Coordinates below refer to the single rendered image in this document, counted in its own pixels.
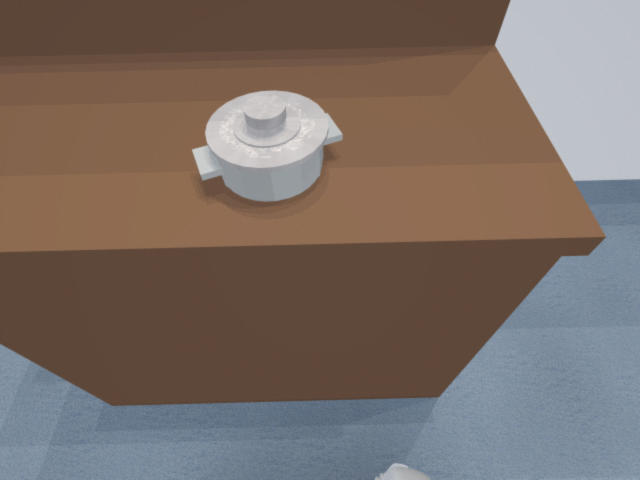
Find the lid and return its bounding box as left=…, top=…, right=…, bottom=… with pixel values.
left=205, top=90, right=329, bottom=173

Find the table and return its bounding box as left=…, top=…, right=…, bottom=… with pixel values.
left=0, top=0, right=606, bottom=406

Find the pot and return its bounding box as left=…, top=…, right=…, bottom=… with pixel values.
left=192, top=113, right=343, bottom=202

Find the robot right shin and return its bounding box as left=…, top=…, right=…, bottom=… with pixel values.
left=387, top=463, right=408, bottom=471

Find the knob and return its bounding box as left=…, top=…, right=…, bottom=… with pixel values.
left=243, top=94, right=286, bottom=130

